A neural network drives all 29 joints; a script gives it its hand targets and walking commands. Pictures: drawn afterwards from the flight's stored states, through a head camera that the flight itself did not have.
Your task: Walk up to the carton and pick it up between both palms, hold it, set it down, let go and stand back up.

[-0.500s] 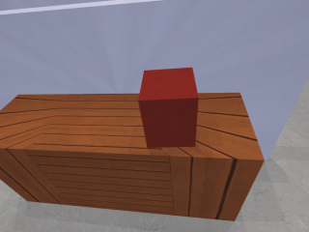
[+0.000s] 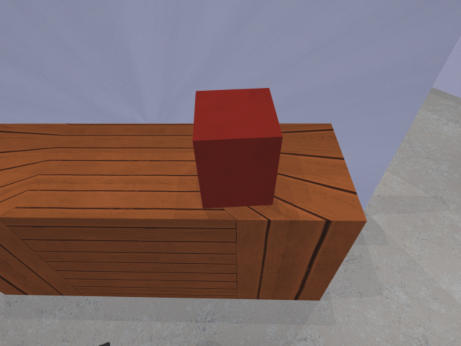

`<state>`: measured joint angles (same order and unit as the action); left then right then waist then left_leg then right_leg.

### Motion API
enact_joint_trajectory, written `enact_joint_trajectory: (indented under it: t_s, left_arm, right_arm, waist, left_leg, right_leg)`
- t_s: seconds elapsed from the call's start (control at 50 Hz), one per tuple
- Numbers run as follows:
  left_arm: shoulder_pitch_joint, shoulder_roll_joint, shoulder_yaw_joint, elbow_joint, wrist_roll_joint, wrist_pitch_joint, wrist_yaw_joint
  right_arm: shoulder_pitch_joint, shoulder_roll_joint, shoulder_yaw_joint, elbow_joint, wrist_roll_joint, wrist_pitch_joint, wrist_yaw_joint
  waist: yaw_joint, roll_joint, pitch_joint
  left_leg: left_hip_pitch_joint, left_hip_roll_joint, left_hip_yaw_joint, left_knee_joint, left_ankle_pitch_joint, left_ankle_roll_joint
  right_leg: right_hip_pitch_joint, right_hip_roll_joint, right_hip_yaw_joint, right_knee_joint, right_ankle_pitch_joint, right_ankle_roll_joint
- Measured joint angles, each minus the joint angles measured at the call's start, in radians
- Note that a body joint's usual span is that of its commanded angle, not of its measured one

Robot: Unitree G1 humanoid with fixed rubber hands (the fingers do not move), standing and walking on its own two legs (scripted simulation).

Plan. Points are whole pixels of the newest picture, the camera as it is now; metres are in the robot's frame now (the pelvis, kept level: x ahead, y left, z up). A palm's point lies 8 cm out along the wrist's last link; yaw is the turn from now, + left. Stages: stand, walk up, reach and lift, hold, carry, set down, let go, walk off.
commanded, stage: stand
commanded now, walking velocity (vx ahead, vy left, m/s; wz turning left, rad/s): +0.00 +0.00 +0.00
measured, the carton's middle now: (235, 149) +0.63 -0.01 -0.05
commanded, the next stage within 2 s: none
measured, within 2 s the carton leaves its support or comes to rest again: neither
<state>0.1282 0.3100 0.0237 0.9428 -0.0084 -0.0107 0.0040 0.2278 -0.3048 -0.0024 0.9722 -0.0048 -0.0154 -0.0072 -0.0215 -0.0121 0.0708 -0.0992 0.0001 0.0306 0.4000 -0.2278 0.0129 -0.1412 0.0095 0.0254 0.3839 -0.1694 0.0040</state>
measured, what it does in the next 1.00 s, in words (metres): shifts its weight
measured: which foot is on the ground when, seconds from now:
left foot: down 0.00-1.00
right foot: down 0.00-1.00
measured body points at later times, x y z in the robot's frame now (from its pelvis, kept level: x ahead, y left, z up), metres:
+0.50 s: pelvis +0.03 +0.02 +0.00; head +0.04 +0.02 +0.45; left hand +0.06 +0.30 -0.14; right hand +0.09 -0.26 -0.13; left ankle +0.00 +0.11 -0.74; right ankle +0.03 -0.12 -0.74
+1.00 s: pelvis +0.05 +0.02 +0.00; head +0.06 +0.03 +0.45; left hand +0.12 +0.30 -0.14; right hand +0.10 -0.26 -0.14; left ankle +0.00 +0.11 -0.74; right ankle +0.03 -0.12 -0.74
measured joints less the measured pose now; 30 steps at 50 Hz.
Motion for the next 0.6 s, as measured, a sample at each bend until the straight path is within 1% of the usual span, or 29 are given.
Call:
enact_joint_trajectory:
  t_s: [0.28,0.44,0.6]
  left_arm:
    - [0.067,0.011,-0.014,0.106,-0.002,0.004,0.009]
    - [0.070,-0.003,-0.026,0.138,0.003,0.000,0.020]
    - [0.042,-0.019,-0.034,0.149,0.001,-0.007,0.029]
  right_arm:
    - [-0.014,0.003,-0.019,0.064,0.004,-0.005,0.002]
    - [-0.039,0.015,-0.018,0.083,0.006,-0.003,-0.001]
    - [-0.058,0.022,-0.019,0.083,0.009,-0.009,-0.007]
  waist:
    - [0.020,-0.004,0.014]
    - [0.034,-0.001,0.007]
    - [0.026,0.003,-0.010]
  left_leg:
    - [0.009,-0.023,0.000,-0.054,0.019,0.019]
    - [0.022,-0.031,-0.005,-0.069,0.011,0.023]
    - [0.042,-0.034,-0.012,-0.074,-0.005,0.026]
  right_leg:
    - [0.006,-0.023,0.002,-0.041,0.010,0.020]
    - [0.015,-0.031,-0.001,-0.045,-0.006,0.025]
    - [0.037,-0.036,-0.008,-0.047,-0.027,0.028]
